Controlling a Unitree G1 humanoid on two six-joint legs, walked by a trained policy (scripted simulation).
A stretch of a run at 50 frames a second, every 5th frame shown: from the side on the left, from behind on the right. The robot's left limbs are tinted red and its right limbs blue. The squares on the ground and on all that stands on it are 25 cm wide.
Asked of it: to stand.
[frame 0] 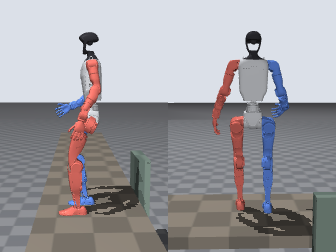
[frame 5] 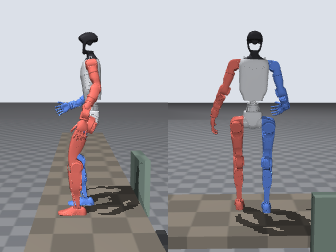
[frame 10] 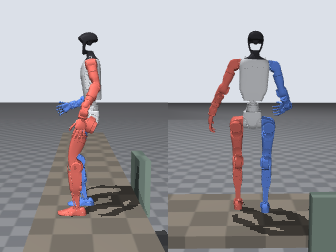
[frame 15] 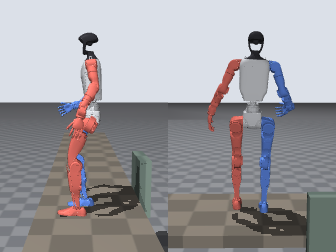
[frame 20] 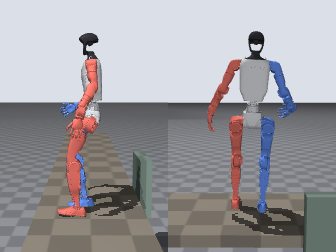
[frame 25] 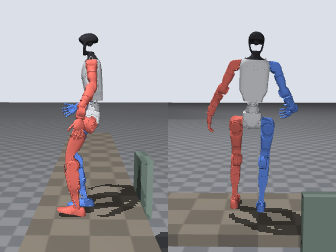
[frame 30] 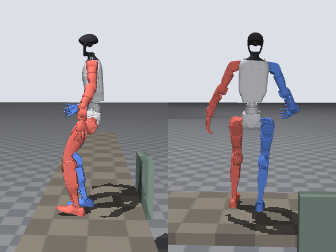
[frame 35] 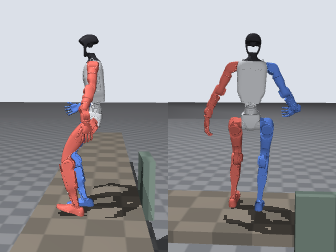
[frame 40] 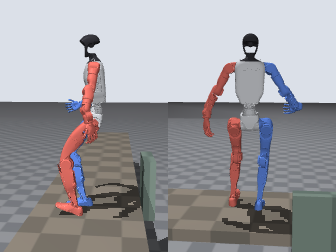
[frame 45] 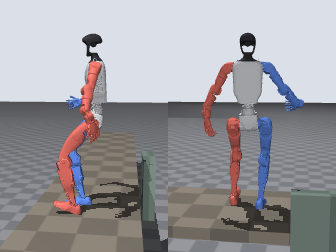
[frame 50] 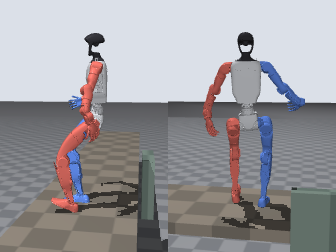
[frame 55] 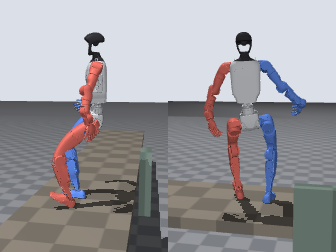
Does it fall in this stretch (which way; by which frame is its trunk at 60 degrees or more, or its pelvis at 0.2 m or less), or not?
no
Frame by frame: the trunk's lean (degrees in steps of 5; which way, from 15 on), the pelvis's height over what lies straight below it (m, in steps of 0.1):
0: 5, 0.8
5: 5, 0.8
10: 5, 0.8
15: 5, 0.8
20: 5, 0.8
25: 5, 0.8
30: 5, 0.8
35: 10, 0.7
40: 5, 0.7
45: 5, 0.7
50: 5, 0.7
55: 5, 0.7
